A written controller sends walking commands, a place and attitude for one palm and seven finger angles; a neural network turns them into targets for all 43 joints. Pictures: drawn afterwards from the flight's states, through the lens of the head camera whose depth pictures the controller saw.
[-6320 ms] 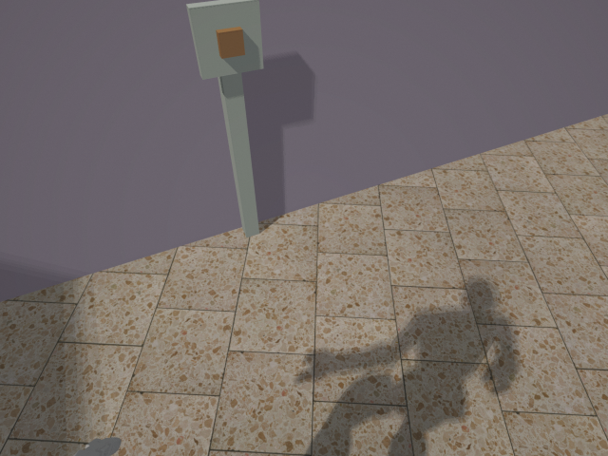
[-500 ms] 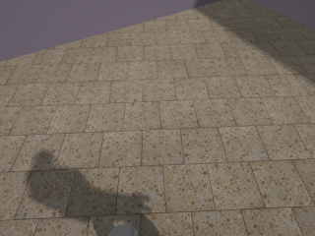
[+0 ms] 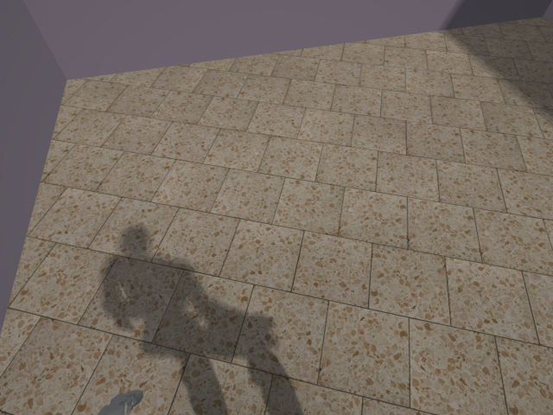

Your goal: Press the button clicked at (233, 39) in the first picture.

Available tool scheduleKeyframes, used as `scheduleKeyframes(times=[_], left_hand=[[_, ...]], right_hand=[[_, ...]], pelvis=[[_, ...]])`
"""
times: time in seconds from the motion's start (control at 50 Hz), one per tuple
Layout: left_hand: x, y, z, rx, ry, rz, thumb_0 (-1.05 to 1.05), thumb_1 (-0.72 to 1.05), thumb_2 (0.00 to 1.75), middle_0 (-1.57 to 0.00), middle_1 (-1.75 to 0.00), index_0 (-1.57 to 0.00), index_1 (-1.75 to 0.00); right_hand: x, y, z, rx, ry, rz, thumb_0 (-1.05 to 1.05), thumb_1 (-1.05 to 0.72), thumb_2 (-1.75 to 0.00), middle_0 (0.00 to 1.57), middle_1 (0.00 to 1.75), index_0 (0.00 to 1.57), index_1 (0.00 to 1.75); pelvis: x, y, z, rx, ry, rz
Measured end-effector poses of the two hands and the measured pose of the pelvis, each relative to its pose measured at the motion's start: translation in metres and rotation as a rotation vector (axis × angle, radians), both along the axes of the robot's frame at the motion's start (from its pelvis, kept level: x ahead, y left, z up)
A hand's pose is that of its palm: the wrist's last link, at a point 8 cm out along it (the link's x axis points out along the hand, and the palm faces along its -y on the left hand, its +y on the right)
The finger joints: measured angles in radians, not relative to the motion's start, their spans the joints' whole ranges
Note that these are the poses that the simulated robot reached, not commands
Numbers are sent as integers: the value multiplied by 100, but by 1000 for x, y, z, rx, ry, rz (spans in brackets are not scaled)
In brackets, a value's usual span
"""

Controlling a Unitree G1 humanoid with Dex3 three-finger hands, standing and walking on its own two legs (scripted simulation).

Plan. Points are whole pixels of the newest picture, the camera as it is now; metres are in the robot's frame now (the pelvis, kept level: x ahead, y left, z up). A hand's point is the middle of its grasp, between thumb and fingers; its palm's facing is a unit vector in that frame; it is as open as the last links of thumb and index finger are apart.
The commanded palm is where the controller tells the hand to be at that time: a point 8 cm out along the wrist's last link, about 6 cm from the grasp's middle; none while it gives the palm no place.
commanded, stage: turn to face it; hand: left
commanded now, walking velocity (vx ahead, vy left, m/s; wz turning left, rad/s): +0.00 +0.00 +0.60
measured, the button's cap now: out of the picture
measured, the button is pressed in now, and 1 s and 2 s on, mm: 0 0 0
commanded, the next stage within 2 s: none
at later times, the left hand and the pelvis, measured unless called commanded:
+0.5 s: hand out of the picture -0.04 +0.24 -0.19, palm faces +0.35 -0.91 -0.24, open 7.4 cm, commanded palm none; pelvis -0.02 +0.02 -0.01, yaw +19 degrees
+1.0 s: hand out of the picture -0.01 +0.22 -0.13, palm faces +0.56 -0.78 -0.30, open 7.4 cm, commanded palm none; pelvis -0.01 -0.02 +0.00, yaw +37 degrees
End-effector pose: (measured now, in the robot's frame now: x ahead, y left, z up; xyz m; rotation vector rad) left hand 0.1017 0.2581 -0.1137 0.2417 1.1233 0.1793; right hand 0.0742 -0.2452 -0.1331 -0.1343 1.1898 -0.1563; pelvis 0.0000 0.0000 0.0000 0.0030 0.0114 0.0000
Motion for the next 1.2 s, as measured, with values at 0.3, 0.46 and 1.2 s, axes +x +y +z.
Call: scheduleKeyframes(times=[0.3, 0.46, 1.2], left_hand=[[-74, -31, 2, -30, 12, 180, 0, 90, 90, -20, -30, -20, -30], [-147, 12, -35, -71, 99, 350, 0, 90, 90, -20, -30, -20, -30], [-218, -54, 9, -9, 31, 754, 0, 90, 90, -20, -30, -20, -30]], right_hand=[[14, -28, 0, -29, 103, 158, 1, -91, -90, 20, 29, 20, 30], [70, 21, 9, -103, 1, 337, 1, -91, -90, 19, 29, 20, 30], [143, 60, -2, -50, 90, 733, 1, -91, -90, 20, 29, 20, 30]], pelvis=[[-9, -19, 6, 32, -26, 214], [-19, 11, -12, 2, -6, 323], [-6, -26, 8, 49, -8, 780]])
